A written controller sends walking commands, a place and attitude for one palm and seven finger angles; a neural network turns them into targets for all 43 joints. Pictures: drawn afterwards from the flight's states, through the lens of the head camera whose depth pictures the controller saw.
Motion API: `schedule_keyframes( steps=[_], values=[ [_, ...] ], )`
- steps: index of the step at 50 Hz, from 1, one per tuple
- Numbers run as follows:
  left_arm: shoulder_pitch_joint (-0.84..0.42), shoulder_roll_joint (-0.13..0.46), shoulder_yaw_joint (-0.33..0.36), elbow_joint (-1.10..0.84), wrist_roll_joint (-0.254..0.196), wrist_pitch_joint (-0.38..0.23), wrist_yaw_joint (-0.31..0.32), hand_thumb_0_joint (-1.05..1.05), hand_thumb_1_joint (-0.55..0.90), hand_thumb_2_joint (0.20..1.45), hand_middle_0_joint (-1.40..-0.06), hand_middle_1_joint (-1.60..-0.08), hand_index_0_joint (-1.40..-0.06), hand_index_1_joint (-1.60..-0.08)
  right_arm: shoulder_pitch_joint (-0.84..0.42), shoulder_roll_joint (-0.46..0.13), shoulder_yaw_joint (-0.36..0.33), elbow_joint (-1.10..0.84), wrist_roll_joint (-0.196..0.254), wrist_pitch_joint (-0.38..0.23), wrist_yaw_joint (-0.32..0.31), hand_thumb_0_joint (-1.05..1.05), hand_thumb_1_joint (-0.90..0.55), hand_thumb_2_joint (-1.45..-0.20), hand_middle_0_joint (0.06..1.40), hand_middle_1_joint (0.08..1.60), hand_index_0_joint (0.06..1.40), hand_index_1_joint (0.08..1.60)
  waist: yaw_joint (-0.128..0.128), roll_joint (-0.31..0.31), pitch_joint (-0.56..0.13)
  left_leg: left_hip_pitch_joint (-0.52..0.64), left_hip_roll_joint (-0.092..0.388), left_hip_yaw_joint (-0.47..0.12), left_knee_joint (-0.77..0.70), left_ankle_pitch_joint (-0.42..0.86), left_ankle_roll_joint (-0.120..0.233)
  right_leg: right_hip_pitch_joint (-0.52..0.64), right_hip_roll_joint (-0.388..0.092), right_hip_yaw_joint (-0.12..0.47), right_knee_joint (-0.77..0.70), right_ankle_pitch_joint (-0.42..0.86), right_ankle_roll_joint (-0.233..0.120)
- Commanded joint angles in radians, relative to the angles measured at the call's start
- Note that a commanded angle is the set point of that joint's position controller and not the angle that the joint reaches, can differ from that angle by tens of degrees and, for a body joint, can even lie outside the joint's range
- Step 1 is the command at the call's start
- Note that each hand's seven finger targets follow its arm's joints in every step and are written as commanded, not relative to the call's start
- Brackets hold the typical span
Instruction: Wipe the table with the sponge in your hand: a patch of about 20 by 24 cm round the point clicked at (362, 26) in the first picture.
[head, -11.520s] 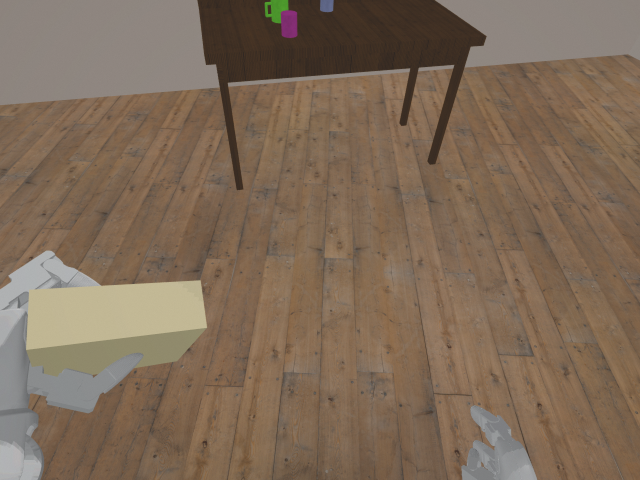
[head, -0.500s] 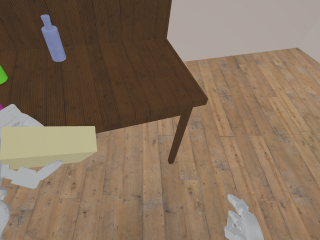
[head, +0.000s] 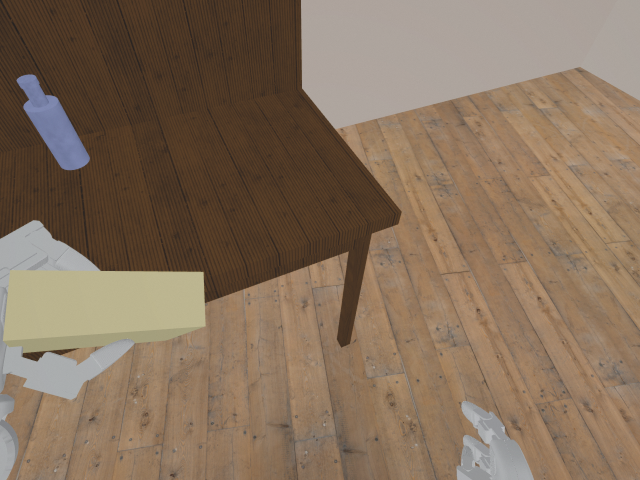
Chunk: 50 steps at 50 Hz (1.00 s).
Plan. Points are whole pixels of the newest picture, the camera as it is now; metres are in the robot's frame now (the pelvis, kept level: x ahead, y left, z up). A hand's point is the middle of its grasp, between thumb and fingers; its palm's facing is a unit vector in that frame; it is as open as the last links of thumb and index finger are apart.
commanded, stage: shuffle to correct the standing spot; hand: left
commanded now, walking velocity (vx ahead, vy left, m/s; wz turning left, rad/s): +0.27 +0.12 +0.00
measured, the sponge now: (135, 312) +0.24 +0.19 +0.15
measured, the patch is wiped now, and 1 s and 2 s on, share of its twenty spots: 0.00 0.00 0.00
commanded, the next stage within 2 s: come to a stop and stand still in 0.86 s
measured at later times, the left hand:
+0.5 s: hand (48, 203) +0.34 +0.30 +0.19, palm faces +0.42 -0.80 -0.43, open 9.3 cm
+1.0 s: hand (68, 167) +0.42 +0.32 +0.17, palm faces +0.38 -0.82 -0.43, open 9.3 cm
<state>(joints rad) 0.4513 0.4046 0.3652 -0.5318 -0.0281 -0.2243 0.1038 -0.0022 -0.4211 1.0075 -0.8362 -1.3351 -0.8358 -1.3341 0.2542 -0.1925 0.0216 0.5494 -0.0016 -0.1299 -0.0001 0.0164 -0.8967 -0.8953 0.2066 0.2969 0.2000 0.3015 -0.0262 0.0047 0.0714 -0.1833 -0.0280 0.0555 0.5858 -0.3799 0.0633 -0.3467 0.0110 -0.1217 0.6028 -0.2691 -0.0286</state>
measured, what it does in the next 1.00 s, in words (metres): walks ahead: right foot, then left foot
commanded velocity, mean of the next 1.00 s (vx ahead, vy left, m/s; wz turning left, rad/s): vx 0.18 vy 0.10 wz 0.00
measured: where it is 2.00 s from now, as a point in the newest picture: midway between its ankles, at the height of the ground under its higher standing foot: outside the picture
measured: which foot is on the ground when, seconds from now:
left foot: down 0.00-0.02, up 0.04-0.38, down 0.40-0.64, up 0.66-0.90, down 0.92-1.00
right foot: up 0.00-0.00, down 0.02-0.40, up 0.42-0.60, down 0.62-1.00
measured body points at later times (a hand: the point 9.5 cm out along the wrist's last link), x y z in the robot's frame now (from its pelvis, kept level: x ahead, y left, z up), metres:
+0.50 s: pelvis +0.11 +0.04 -0.01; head +0.13 +0.05 +0.44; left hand +0.31 +0.34 +0.21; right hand +0.30 -0.18 -0.07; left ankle +0.16 +0.18 -0.73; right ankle +0.08 -0.06 -0.68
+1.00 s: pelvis +0.19 +0.08 -0.01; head +0.22 +0.09 +0.44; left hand +0.39 +0.36 +0.19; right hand +0.38 -0.17 -0.08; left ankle +0.24 +0.21 -0.73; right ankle +0.16 -0.03 -0.70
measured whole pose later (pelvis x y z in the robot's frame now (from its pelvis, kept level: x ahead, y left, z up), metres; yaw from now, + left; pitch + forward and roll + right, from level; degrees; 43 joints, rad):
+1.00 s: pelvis +0.19 +0.08 -0.01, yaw +1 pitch -3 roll +3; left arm 0.40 0.40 0.37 -0.50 -0.01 -0.22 0.12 0.00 -0.42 1.01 -0.83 -1.34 -0.83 -1.34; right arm 0.15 -0.22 -0.05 0.60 0.00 -0.11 -0.03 0.02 -0.90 -0.90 0.20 0.30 0.20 0.30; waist 0.00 -0.08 0.11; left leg -0.31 0.01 0.10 0.60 -0.25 0.01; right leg -0.33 -0.06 -0.01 0.93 -0.49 0.00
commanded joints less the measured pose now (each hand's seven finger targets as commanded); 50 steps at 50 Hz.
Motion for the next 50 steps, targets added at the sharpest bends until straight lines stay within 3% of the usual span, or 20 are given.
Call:
schedule_keyframes(
  steps=[1,2,4,8,17,18,20,21,25,29,30,31,32,33,37,40,44,45,47,50],
  values=[
    [0.024,0.21,0.227,-0.105,-0.032,-0.06,0.037,0.0,0.1,1.3,-1.2,-1.6,-1.2,-1.6,-0.124,-0.125,-0.077,-0.154,0.006,-0.015,-0.021,0.0,-0.9,-0.9,0.2,0.3,0.2,0.3,0.063,-0.273,-0.279,-0.551,0.007,0.003,0.574,-0.016,-0.016,0.585,-0.385,0.583,-0.255,-0.013,-0.192],
    [-0.018,0.208,0.247,-0.099,-0.039,-0.066,0.035,0.0,0.1,1.3,-1.2,-1.6,-1.2,-1.6,-0.119,-0.153,-0.087,-0.149,-0.005,-0.009,-0.024,0.0,-0.9,-0.9,0.2,0.3,0.2,0.3,0.053,-0.223,-0.23,-0.607,0.03,-0.094,0.736,-0.101,-0.035,0.467,-0.478,0.74,-0.349,-0.17,-0.229],
    [-0.049,0.193,0.218,-0.079,-0.032,-0.064,0.014,0.0,0.1,1.3,-1.2,-1.6,-1.2,-1.6,-0.097,-0.165,-0.1,-0.124,0.006,0.006,-0.014,0.0,-0.9,-0.9,0.2,0.3,0.2,0.3,0.04,-0.11,-0.091,-0.613,0.095,-0.162,0.777,-0.067,-0.051,0.235,-0.448,0.698,-0.399,-0.421,-0.22],
    [-0.086,0.134,0.123,-0.129,-0.012,-0.08,0.006,0.0,0.1,1.3,-1.2,-1.6,-1.2,-1.6,-0.113,-0.127,-0.058,-0.095,-0.003,0.015,-0.009,0.0,-0.9,-0.9,0.2,0.3,0.2,0.3,0.032,-0.032,-0.083,-0.514,0.144,-0.082,0.603,0.148,-0.07,0.135,-0.32,0.303,-0.355,0.039,-0.156],
    [-0.167,0.177,0.144,-0.233,-0.005,-0.064,0.051,0.0,0.1,1.3,-1.2,-1.6,-1.2,-1.6,-0.107,-0.106,-0.079,-0.121,-0.008,-0.058,-0.051,0.0,-0.9,-0.9,0.2,0.3,0.2,0.3,0.054,-0.055,-0.18,0.018,0.03,0.108,-0.063,0.193,-0.034,0.139,-0.199,0.14,-0.098,0.095,-0.064],
    [-0.171,0.172,0.146,-0.224,-0.009,-0.068,0.05,0.0,0.1,1.3,-1.2,-1.6,-1.2,-1.6,-0.096,-0.119,-0.087,-0.123,0.001,-0.055,-0.054,0.0,-0.9,-0.9,0.2,0.3,0.2,0.3,0.04,-0.003,-0.184,0.088,0.06,0.04,-0.087,0.189,-0.014,0.079,-0.169,0.122,0.017,0.093,-0.038],
    [-0.148,0.145,0.14,-0.198,-0.015,-0.069,0.047,0.0,0.1,1.3,-1.2,-1.6,-1.2,-1.6,-0.097,-0.15,-0.097,-0.137,0.012,-0.043,-0.049,0.0,-0.9,-0.9,0.2,0.3,0.2,0.3,0.027,0.247,-0.223,0.242,0.344,-0.436,-0.232,0.359,0.157,-0.197,-0.004,0.039,0.455,-0.286,0.038],
    [-0.161,0.174,0.156,-0.141,-0.007,-0.068,0.044,0.0,0.1,1.3,-1.2,-1.6,-1.2,-1.6,-0.105,-0.149,-0.101,-0.138,0.013,-0.039,-0.048,0.0,-0.9,-0.9,0.2,0.3,0.2,0.3,0.03,0.156,-0.163,0.172,0.382,-0.493,-0.272,0.392,0.198,-0.264,-0.008,0.088,0.558,-0.33,0.03],
    [-0.103,0.141,0.139,-0.195,-0.005,-0.055,0.025,0.0,0.1,1.3,-1.2,-1.6,-1.2,-1.6,-0.108,-0.124,-0.09,-0.107,0.011,-0.036,-0.034,0.0,-0.9,-0.9,0.2,0.3,0.2,0.3,0.038,0.256,-0.189,0.039,0.28,-0.21,-0.199,0.341,0.161,-0.178,-0.087,0.088,0.397,-0.192,0.029],
    [-0.045,0.143,0.126,-0.215,-0.012,-0.035,0.034,0.0,0.1,1.3,-1.2,-1.6,-1.2,-1.6,-0.124,-0.125,-0.056,-0.114,0.016,-0.056,-0.025,0.0,-0.9,-0.9,0.2,0.3,0.2,0.3,0.047,0.186,-0.193,-0.146,0.212,-0.063,-0.125,0.185,0.068,0.139,-0.013,-0.017,-0.01,-0.031,0.036],
    [-0.063,0.154,0.134,-0.208,-0.008,-0.032,0.041,0.0,0.1,1.3,-1.2,-1.6,-1.2,-1.6,-0.122,-0.122,-0.052,-0.111,0.013,-0.054,-0.029,0.0,-0.9,-0.9,0.2,0.3,0.2,0.3,0.044,0.129,-0.209,-0.223,0.183,-0.056,-0.049,0.112,0.039,0.249,-0.024,0.012,-0.109,-0.003,0.025],
    [-0.067,0.175,0.148,-0.186,0.002,-0.031,0.046,0.0,0.1,1.3,-1.2,-1.6,-1.2,-1.6,-0.113,-0.105,-0.051,-0.111,0.01,-0.049,-0.031,0.0,-0.9,-0.9,0.2,0.3,0.2,0.3,0.047,-0.06,-0.216,-0.319,0.105,0.007,0.16,0.029,-0.001,0.324,-0.134,0.22,-0.225,-0.052,-0.028],
    [-0.086,0.206,0.175,-0.169,0.002,-0.021,0.05,0.0,0.1,1.3,-1.2,-1.6,-1.2,-1.6,-0.122,-0.093,-0.05,-0.116,0.004,-0.04,-0.029,0.0,-0.9,-0.9,0.2,0.3,0.2,0.3,0.046,-0.296,-0.2,-0.482,0.011,0.051,0.417,-0.096,-0.04,0.359,-0.352,0.611,-0.322,-0.026,-0.135],
    [-0.137,0.201,0.18,-0.16,-0.009,-0.02,0.051,0.0,0.1,1.3,-1.2,-1.6,-1.2,-1.6,-0.127,-0.116,-0.054,-0.103,-0.002,-0.04,-0.029,0.0,-0.9,-0.9,0.2,0.3,0.2,0.3,0.048,-0.253,-0.16,-0.544,0.043,-0.044,0.572,-0.103,-0.061,0.322,-0.432,0.667,-0.347,0.002,-0.181],
    [-0.081,0.166,0.16,-0.07,0.0,-0.053,0.053,0.0,0.1,1.3,-1.2,-1.6,-1.2,-1.6,-0.132,-0.108,-0.042,-0.054,0.0,-0.019,-0.026,0.0,-0.9,-0.9,0.2,0.3,0.2,0.3,0.036,-0.064,-0.116,-0.55,0.106,-0.081,0.549,0.022,-0.073,0.327,-0.35,0.355,-0.214,0.503,-0.164],
    [-0.14,0.135,0.12,-0.109,0.001,-0.082,0.05,0.0,0.1,1.3,-1.2,-1.6,-1.2,-1.6,-0.158,-0.087,-0.042,-0.061,-0.002,-0.025,-0.029,0.0,-0.9,-0.9,0.2,0.3,0.2,0.3,0.043,-0.124,-0.138,-0.276,0.078,0.005,0.198,0.078,-0.043,0.218,-0.287,0.175,-0.185,0.538,-0.113],
    [-0.119,0.117,0.092,-0.194,-0.002,-0.073,0.055,0.0,0.1,1.3,-1.2,-1.6,-1.2,-1.6,-0.16,-0.113,-0.078,-0.073,-0.003,-0.057,-0.042,0.0,-0.9,-0.9,0.2,0.3,0.2,0.3,0.031,-0.077,-0.237,0.06,0.004,0.07,-0.114,0.334,-0.023,0.205,-0.217,0.135,-0.006,0.497,-0.052],
    [-0.11,0.119,0.094,-0.233,0.0,-0.08,0.056,0.0,0.1,1.3,-1.2,-1.6,-1.2,-1.6,-0.144,-0.123,-0.086,-0.087,0.002,-0.054,-0.044,0.0,-0.9,-0.9,0.2,0.3,0.2,0.3,0.024,0.011,-0.276,0.157,0.071,-0.015,-0.124,0.465,0.017,0.144,-0.174,0.099,0.139,0.441,-0.013],
    [-0.116,0.16,0.128,-0.295,0.008,-0.088,0.05,0.0,0.1,1.3,-1.2,-1.6,-1.2,-1.6,-0.134,-0.147,-0.104,-0.116,0.004,-0.04,-0.029,0.0,-0.9,-0.9,0.2,0.3,0.2,0.3,0.032,0.266,-0.314,0.295,0.316,-0.366,-0.153,0.837,0.185,-0.136,-0.032,0.078,0.461,-0.233,0.03],
    [-0.083,0.205,0.171,-0.297,0.005,-0.059,0.042,0.0,0.1,1.3,-1.2,-1.6,-1.2,-1.6,-0.157,-0.116,-0.087,-0.11,-0.004,-0.031,-0.033,0.0,-0.9,-0.9,0.2,0.3,0.2,0.3,0.039,0.228,-0.234,0.11,0.313,-0.313,-0.186,0.805,0.179,-0.107,-0.062,0.1,0.408,-0.273,0.026]
  ],
)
